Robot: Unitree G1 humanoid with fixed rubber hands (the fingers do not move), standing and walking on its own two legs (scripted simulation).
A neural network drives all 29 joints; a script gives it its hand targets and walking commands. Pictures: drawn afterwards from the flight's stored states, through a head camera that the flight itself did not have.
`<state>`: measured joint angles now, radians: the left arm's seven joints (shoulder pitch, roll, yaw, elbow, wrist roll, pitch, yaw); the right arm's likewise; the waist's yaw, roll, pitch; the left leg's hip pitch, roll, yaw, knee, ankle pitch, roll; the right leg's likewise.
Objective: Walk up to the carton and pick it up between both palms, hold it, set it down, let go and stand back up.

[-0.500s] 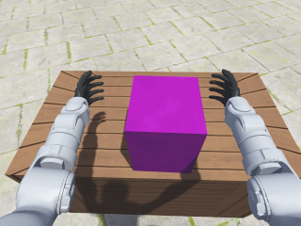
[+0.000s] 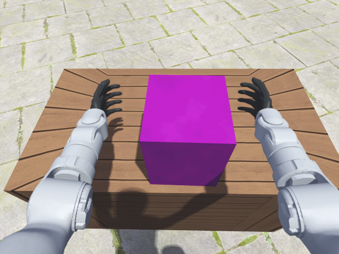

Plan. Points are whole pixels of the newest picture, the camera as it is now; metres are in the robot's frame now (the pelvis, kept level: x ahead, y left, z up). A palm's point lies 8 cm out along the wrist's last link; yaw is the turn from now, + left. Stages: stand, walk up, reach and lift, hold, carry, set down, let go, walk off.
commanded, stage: reach and lift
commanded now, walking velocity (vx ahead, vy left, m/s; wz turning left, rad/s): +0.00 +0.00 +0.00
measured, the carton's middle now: (184, 133) +0.45 -0.01 -0.03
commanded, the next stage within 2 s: none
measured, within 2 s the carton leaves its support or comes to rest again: neither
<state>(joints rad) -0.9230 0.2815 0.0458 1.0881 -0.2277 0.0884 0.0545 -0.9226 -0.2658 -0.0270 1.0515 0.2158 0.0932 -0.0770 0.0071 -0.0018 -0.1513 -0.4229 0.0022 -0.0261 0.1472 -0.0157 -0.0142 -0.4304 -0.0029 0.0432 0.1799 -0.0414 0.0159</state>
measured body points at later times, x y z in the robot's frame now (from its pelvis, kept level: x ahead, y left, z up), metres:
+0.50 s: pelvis +0.02 +0.00 -0.01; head +0.15 +0.00 +0.42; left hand +0.47 +0.19 -0.01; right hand +0.46 -0.16 -0.01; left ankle +0.01 +0.13 -0.75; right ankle +0.00 -0.13 -0.75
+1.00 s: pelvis +0.01 +0.00 -0.01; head +0.13 +0.01 +0.43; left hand +0.46 +0.15 +0.00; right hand +0.45 -0.15 +0.00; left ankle +0.01 +0.13 -0.75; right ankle +0.00 -0.13 -0.75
